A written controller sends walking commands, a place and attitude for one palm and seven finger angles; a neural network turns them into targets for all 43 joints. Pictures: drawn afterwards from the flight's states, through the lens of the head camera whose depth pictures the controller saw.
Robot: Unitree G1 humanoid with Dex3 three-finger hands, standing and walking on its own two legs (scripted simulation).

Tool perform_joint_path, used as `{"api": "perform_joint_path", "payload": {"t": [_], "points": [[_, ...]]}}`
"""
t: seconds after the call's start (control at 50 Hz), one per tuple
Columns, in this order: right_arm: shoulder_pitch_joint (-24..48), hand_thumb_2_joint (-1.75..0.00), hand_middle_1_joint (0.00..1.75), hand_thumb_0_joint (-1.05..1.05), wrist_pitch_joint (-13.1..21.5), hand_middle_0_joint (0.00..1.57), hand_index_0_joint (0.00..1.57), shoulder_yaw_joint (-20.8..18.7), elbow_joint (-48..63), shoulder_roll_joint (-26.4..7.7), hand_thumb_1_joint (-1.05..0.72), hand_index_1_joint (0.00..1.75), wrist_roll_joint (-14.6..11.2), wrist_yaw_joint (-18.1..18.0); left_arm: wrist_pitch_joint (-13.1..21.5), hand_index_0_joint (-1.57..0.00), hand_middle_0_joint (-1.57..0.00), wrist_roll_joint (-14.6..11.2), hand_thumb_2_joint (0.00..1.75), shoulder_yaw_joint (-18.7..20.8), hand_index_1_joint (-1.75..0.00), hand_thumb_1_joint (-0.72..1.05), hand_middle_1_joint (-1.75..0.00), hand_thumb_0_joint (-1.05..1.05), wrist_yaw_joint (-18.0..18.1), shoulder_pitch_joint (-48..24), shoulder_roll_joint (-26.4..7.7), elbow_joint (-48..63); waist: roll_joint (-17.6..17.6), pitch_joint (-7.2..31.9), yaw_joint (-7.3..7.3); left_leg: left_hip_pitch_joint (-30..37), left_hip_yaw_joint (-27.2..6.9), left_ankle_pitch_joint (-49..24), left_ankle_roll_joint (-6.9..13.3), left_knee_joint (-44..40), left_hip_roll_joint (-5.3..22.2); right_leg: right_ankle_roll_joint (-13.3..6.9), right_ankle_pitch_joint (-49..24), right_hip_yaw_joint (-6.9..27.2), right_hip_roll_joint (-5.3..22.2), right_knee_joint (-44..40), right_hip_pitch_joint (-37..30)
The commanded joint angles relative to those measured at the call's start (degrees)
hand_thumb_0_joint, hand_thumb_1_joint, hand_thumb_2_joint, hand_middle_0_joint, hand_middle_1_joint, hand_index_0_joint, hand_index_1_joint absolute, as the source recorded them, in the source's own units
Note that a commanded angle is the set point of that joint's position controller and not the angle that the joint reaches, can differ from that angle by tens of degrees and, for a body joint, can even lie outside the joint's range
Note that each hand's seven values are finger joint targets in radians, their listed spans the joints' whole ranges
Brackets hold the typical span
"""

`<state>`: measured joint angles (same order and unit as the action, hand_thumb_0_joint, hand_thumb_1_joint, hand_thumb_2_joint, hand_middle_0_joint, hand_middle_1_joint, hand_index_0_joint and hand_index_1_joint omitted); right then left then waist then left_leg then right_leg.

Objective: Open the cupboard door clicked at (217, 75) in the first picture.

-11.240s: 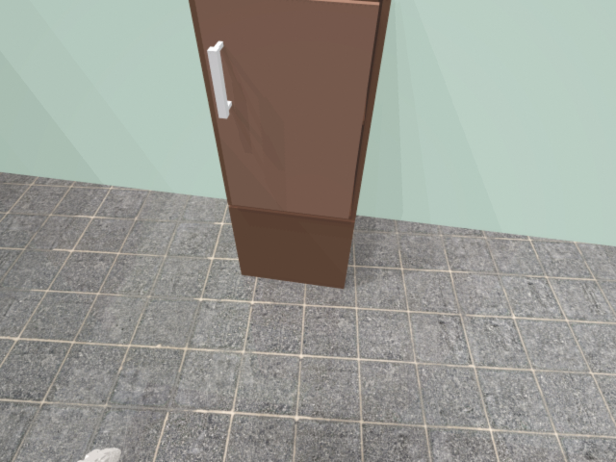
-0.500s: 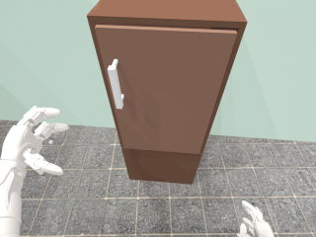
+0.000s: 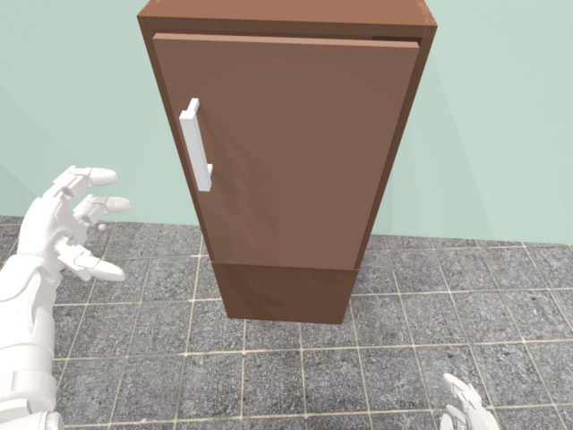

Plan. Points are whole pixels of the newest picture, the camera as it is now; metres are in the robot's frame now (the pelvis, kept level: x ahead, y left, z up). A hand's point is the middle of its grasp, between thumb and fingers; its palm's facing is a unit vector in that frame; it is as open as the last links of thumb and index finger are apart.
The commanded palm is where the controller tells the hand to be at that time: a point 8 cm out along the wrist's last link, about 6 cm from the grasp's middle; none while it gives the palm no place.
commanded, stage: move the hooked fingers beside the handle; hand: left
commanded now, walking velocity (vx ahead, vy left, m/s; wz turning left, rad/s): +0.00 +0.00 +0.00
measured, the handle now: (199, 147) +0.54 +0.18 +0.09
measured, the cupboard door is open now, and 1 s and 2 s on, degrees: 0 0 0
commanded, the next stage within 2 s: slide the fingers in behind the handle in 2.00 s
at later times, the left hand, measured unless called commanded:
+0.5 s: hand (125, 195) +0.40 +0.25 +0.11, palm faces -0.02 -1.00 +0.01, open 14.0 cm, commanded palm +0.38 +0.30 +0.10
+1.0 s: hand (157, 164) +0.47 +0.23 +0.11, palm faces -0.03 -1.00 +0.01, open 14.0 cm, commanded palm +0.46 +0.28 +0.10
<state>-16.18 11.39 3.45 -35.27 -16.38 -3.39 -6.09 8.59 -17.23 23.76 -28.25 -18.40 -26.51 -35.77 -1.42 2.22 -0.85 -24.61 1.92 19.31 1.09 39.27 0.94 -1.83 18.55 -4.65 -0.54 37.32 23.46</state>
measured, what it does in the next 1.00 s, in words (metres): stands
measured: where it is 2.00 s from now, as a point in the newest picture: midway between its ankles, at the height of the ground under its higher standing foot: outside the picture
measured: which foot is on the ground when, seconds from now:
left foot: down 0.00-1.00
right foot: down 0.00-1.00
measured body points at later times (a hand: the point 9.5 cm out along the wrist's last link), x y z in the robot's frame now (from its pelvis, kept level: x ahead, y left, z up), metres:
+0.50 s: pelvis +0.00 +0.01 +0.00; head +0.05 +0.02 +0.44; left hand +0.40 +0.31 +0.11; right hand +0.09 -0.25 -0.10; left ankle +0.01 +0.11 -0.72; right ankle +0.01 -0.10 -0.72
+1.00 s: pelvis +0.00 +0.01 -0.01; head +0.08 +0.03 +0.43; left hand +0.47 +0.28 +0.11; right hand +0.03 -0.26 -0.12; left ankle +0.01 +0.11 -0.72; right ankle +0.01 -0.10 -0.72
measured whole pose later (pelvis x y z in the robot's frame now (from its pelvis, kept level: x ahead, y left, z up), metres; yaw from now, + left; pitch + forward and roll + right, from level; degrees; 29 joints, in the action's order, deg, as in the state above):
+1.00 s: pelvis +0.00 +0.01 -0.01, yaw -1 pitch +13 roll -2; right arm -22.3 2.0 2.8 -37.3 -16.5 -1.6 -3.0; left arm 16.7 -8.9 23.1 -21.9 -47.9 -31.4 -65.4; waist -0.6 3.5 -6.8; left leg -36.5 2.8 21.4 2.2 45.2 1.3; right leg -0.8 19.4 -3.7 -0.7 41.9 35.1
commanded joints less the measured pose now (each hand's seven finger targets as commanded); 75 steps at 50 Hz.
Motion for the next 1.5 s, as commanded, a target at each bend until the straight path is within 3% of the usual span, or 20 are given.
{"api": "perform_joint_path", "payload": {"t": [0.0, 0.14, 0.2, 0.24, 0.28, 0.34, 0.4, 0.44, 0.48, 0.66, 0.72, 0.78, 0.86, 0.88, 0.94, 1.06, 1.18, 1.32, 1.44, 1.48], "points": [[0.8, -0.9, 0.3, 0.0, 1.9, 0.2, 0.2, -3.6, 7.5, -7.9, -0.9, 0.3, 0.1, -0.2, 4.8, -0.3, -0.3, -0.8, 0.3, 4.3, -1.2, -0.5, -1.2, 0.0, 1.0, -19.2, -15.8, 10.9, -2.7, 15.5, 0.03, 6.4, -2.5, -12.6, 0.8, -4.9, -1.1, 0.5, -14.2, 3.8, 0.1, -4.5, -4.6], [-1.4, -0.9, 0.3, 0.0, 0.2, 0.2, 0.2, -4.0, 7.1, -8.6, -0.9, 0.3, 0.4, 0.1, 5.8, -0.3, -0.3, 0.2, 0.3, 5.3, -1.2, -0.5, -1.2, 0.0, 1.6, -23.4, -18.5, 7.8, -2.6, 17.2, -0.13, 5.9, -2.5, -13.9, 0.9, -4.3, -0.8, 0.3, -15.5, 4.1, -0.2, -3.5, -5.0], [-1.9, -0.9, 0.3, 0.0, -0.1, 0.2, 0.2, -4.1, 6.8, -8.1, -0.9, 0.3, 0.3, 0.4, 6.4, -0.3, -0.3, 0.4, 0.3, 2.7, -1.2, -0.5, -1.2, 0.0, 2.0, -25.7, -15.4, 8.7, -4.9, 18.0, -0.88, 8.3, -2.8, -15.4, 0.7, -4.4, -0.7, 0.2, -16.0, 3.4, -0.5, -3.5, -2.9], [-2.7, -0.9, 0.3, 0.0, -0.7, 0.2, 0.2, -4.1, 6.7, -8.8, -0.9, 0.3, 0.4, 0.5, 5.9, -0.3, -0.3, 0.4, 0.3, 3.5, -1.2, -0.5, -1.2, 0.0, 2.3, -25.0, -16.3, 5.3, 0.0, 16.1, -0.87, 6.2, -3.1, -15.2, 0.8, -4.4, -0.5, 0.2, -15.9, 3.1, -0.7, -3.3, -3.1], [-3.2, -0.9, 0.3, 0.0, -1.2, 0.2, 0.2, -4.3, 6.2, -8.8, -0.9, 0.3, 0.4, 0.5, 5.8, -0.3, -0.3, 0.8, 0.3, 3.6, -1.2, -0.5, -1.2, 0.0, 2.5, -27.4, -16.4, 3.1, 0.2, 16.4, -1.42, 5.2, -2.7, -13.8, 0.9, -4.3, -0.6, 0.6, -15.5, 3.5, -0.5, -3.4, -2.6], [-3.6, -0.9, 0.3, 0.0, -1.9, 0.2, 0.2, -4.3, 6.3, -8.9, -0.9, 0.3, 0.5, 0.8, 6.6, -0.3, -0.3, 1.7, 0.3, 4.1, -1.2, -0.5, -1.2, 0.0, 2.9, -30.1, -18.2, 2.6, -3.4, 16.7, -1.16, 5.2, -2.6, -14.0, 0.8, -3.8, -0.7, 0.1, -15.1, 3.7, -0.5, -2.8, -2.3], [-4.2, -0.9, 0.3, 0.0, -2.3, 0.2, 0.2, -4.2, 5.9, -8.7, -0.9, 0.3, 0.5, 0.9, 7.8, -0.3, -0.3, 2.3, 0.3, 1.4, -1.2, -0.5, -1.2, 0.0, 3.0, -34.7, -16.1, 2.5, -4.4, 18.1, -2.37, 6.6, -3.1, -14.4, 0.6, -3.6, -0.4, 0.2, -14.6, 3.4, -0.7, -2.7, -0.6], [-5.1, -0.9, 0.3, 0.0, -2.8, 0.2, 0.2, -4.3, 5.5, -9.2, -0.9, 0.3, 0.6, 0.9, 8.3, -0.3, -0.3, 2.0, 0.3, 2.5, -1.2, -0.5, -1.2, 0.0, 3.2, -35.4, -17.4, -0.4, -1.3, 17.6, -2.4, 5.9, -3.5, -14.8, 0.6, -3.3, -0.2, 0.0, -14.7, 3.1, -1.0, -2.4, -0.6], [-5.1, -0.9, 0.3, 0.0, -3.1, 0.2, 0.2, -4.2, 5.2, -8.9, -0.9, 0.3, 0.6, 1.1, 8.5, -0.3, -0.3, 2.6, 0.3, 0.6, -1.2, -0.5, -1.2, 0.0, 3.3, -38.1, -15.7, -1.4, -4.4, 18.1, -3.03, 6.9, -3.5, -14.6, 0.5, -3.1, -0.3, 0.1, -14.2, 3.2, -0.9, -2.2, 1.3], [-7.6, -0.9, 0.3, 0.0, -5.3, 0.2, 0.2, -4.5, 4.4, -9.5, -0.9, 0.3, 1.0, 1.8, 10.4, -0.3, -0.3, 4.2, 0.3, 2.0, -1.2, -0.5, -1.2, 0.0, 4.3, -43.4, -18.6, -7.1, -3.7, 21.6, -3.33, 6.4, -3.8, -18.6, 0.3, -1.3, 0.1, 0.1, -16.8, 3.1, -1.1, -0.5, 1.9], [-8.5, -0.9, 0.3, 0.0, -6.0, 0.2, 0.2, -4.4, 3.4, -9.6, -0.9, 0.3, 1.2, 1.9, 10.4, -0.3, -0.3, 4.9, 0.3, 0.7, -1.2, -0.5, -1.2, 0.0, 4.8, -47.2, -17.7, -11.9, -2.4, 18.7, -4.72, 4.4, -4.1, -14.2, 0.4, -1.4, 0.2, 0.3, -13.0, 2.7, -1.2, -0.8, 4.8], [-9.2, -0.9, 0.3, 0.0, -6.4, 0.2, 0.2, -4.5, 3.2, -9.7, -0.9, 0.3, 1.4, 2.0, 11.4, -0.3, -0.3, 5.8, 0.3, 0.0, -1.2, -0.5, -1.2, 0.0, 5.4, -51.2, -17.9, -11.4, -5.5, 21.6, -5.29, 6.2, -4.4, -15.4, 0.3, -0.8, 0.1, 0.3, -13.2, 3.0, -1.1, -0.2, 5.7], [-10.9, -0.9, 0.3, 0.0, -7.4, 0.2, 0.2, -4.6, 2.3, -10.1, -0.9, 0.3, 1.7, 2.1, 12.1, -0.3, -0.3, 6.6, 0.3, 1.2, -1.2, -0.5, -1.2, 0.0, 6.2, -54.1, -20.0, -14.7, -3.4, 22.8, -5.93, 5.0, -4.6, -16.2, 0.4, 0.1, 0.4, 0.5, -13.8, 3.1, -1.4, 0.5, 6.0], [-11.0, -0.9, 0.3, 0.0, -7.5, 0.2, 0.2, -4.5, 2.2, -9.9, -0.9, 0.3, 1.7, 2.2, 12.1, -0.3, -0.3, 6.8, 0.3, 0.3, -1.2, -0.5, -1.2, 0.0, 6.2, -54.4, -18.9, -15.5, -5.6, 22.9, -6.09, 5.3, -4.4, -16.3, 0.3, 0.4, 0.3, 0.4, -13.8, 3.2, -1.4, 0.5, 6.8], [-12.3, -0.9, 0.3, 0.0, -8.3, 0.2, 0.2, -4.4, 2.1, -10.3, -0.9, 0.3, 2.0, 2.4, 12.1, -0.3, -0.3, 7.3, 0.3, 1.9, -1.2, -0.5, -1.2, 0.0, 6.7, -54.7, -21.0, -18.6, -2.7, 22.6, -6.15, 3.0, -4.6, -16.4, 0.6, 0.9, 0.3, 0.4, -14.1, 3.0, -1.6, 1.1, 6.3], [-14.1, -0.9, 0.3, 0.0, -9.9, 0.2, 0.2, -4.5, 2.5, -10.6, -0.9, 0.3, 2.3, 2.5, 12.7, -0.3, -0.3, 8.9, 0.3, 4.5, -1.2, -0.5, -1.2, 0.0, 6.8, -57.4, -26.2, -19.8, -4.2, 25.9, -6.39, 1.0, -3.6, -17.4, 0.9, 2.1, 0.2, 0.8, -17.0, 4.0, -1.7, 1.8, 4.4], [-15.9, -0.9, 0.3, 0.0, -11.2, 0.2, 0.2, -4.5, 1.8, -10.7, -0.9, 0.3, 2.5, 2.7, 12.2, -0.3, -0.3, 9.6, 0.3, 3.0, -1.2, -0.5, -1.2, 0.0, 6.4, -61.2, -25.5, -22.3, -6.5, 25.5, -8.22, 1.1, -3.6, -17.9, 1.0, 3.2, 0.4, 0.8, -17.0, 3.9, -2.0, 1.8, 7.0], [-16.1, -0.9, 0.3, 0.0, -13.1, 0.2, 0.2, -4.9, 4.2, -10.6, -0.9, 0.3, 2.4, 3.3, 11.8, -0.3, -0.3, 9.0, 0.3, 6.9, -1.2, -0.5, -1.2, 0.0, 4.9, -51.5, -28.9, -20.6, -5.1, 27.1, -5.27, -1.4, -2.1, -20.6, 1.3, 3.3, 0.2, 0.8, -22.2, 4.1, -2.1, 2.4, 1.9], [-15.6, -0.9, 0.3, 0.0, -13.6, 0.2, 0.2, -5.1, 4.2, -10.4, -0.9, 0.3, 2.2, 3.1, 12.7, -0.3, -0.3, 7.3, 0.3, 5.5, -1.2, -0.5, -1.2, 0.0, 4.4, -54.5, -26.6, -15.9, -5.4, 26.7, -6.5, 1.8, -2.5, -21.7, 1.6, 3.6, 0.4, 0.7, -22.1, 3.9, -2.5, 2.2, 3.6], [-15.1, -0.9, 0.3, 0.0, -13.5, 0.2, 0.2, -5.1, 3.7, -10.1, -0.9, 0.3, 2.1, 3.0, 12.8, -0.3, -0.3, 7.5, 0.3, 3.7, -1.2, -0.5, -1.2, 0.0, 4.4, -55.5, -24.7, -15.3, -8.5, 26.6, -6.98, 3.8, -2.8, -21.7, 1.2, 3.6, 0.5, 0.7, -20.5, 3.8, -2.4, 1.9, 5.9]]}}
